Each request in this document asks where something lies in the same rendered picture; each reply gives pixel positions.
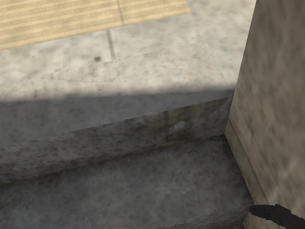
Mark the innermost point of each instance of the robot right hand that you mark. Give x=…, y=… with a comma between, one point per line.
x=278, y=214

